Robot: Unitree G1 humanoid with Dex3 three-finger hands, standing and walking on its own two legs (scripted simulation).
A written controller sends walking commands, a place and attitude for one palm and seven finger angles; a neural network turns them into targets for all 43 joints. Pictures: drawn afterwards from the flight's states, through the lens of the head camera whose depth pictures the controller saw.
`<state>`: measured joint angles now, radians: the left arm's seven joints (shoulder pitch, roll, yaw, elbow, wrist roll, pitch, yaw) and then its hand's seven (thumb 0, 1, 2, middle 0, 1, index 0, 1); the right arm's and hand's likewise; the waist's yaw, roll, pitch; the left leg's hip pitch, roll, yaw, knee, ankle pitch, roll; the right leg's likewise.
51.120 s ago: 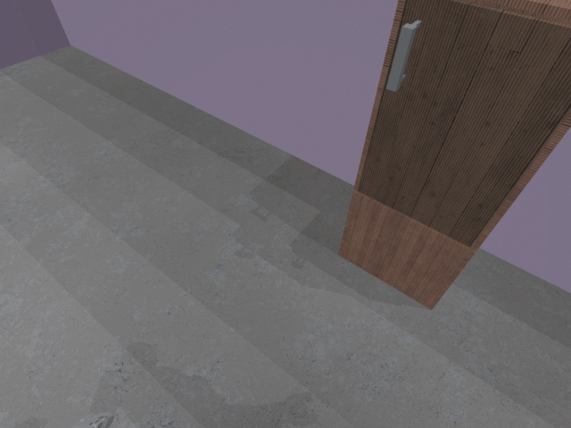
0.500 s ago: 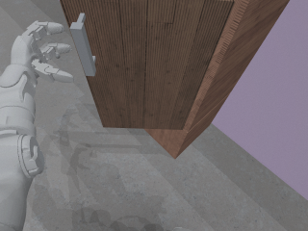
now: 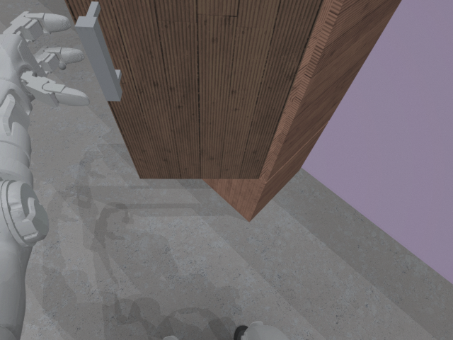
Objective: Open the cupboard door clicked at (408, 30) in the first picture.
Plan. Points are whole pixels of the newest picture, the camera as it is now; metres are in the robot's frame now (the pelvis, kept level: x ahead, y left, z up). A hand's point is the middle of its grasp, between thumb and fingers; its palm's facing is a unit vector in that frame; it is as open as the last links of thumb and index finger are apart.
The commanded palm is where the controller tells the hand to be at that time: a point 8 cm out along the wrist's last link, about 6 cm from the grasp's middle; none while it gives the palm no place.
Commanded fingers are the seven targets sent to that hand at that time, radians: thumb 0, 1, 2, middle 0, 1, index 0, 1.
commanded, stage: slide the fingers in behind the handle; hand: left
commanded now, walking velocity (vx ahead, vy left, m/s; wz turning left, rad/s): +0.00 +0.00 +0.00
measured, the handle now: (104, 54) +0.56 +0.15 +0.15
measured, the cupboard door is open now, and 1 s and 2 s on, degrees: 46 45 45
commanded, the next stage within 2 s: close the thumb around the handle in 1.54 s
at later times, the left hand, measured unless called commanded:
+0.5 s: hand (74, 72) +0.51 +0.19 +0.16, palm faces -0.07 -1.00 +0.00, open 14.1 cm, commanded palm +0.50 +0.22 +0.15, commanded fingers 0.00 -0.50 0.30 -0.30 -1.20 -0.30 -1.20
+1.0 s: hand (103, 71) +0.52 +0.15 +0.15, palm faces -0.08 -1.00 +0.02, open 14.0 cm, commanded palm +0.50 +0.19 +0.15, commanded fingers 0.00 -0.50 0.30 -0.30 -1.20 -0.30 -1.20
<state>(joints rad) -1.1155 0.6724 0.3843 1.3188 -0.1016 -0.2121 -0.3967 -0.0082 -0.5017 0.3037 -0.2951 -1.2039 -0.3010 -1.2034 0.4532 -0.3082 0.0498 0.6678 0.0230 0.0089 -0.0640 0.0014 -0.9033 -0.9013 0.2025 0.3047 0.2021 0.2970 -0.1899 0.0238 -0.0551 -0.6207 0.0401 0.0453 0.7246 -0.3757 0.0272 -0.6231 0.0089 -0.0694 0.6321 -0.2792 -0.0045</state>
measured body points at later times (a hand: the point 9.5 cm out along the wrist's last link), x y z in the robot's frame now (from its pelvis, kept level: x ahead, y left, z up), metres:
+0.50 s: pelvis +0.01 +0.01 +0.00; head +0.09 +0.02 +0.44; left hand +0.51 +0.24 +0.16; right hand +0.02 -0.26 -0.11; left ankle -0.02 +0.10 -0.72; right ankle +0.01 -0.12 -0.72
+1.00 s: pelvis +0.00 +0.00 +0.00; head +0.08 +0.00 +0.44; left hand +0.51 +0.20 +0.15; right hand -0.02 -0.27 -0.11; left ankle -0.02 +0.10 -0.72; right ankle +0.01 -0.12 -0.72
